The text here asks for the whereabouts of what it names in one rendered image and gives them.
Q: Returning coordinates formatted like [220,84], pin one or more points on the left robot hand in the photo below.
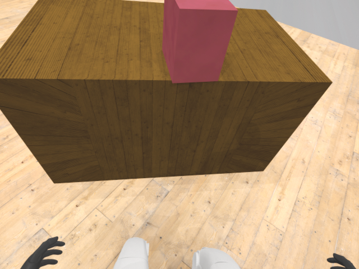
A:
[35,261]

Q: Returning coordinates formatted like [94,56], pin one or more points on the pedestal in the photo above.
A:
[86,86]

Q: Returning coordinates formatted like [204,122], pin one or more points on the carton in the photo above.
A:
[196,35]

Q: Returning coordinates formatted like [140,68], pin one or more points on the robot thigh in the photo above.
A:
[211,258]
[134,255]

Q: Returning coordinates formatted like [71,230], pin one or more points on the right robot hand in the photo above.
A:
[342,261]

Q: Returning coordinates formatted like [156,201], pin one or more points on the robot left thigh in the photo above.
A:
[134,255]

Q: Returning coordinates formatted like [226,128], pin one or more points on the robot right thigh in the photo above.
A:
[211,258]

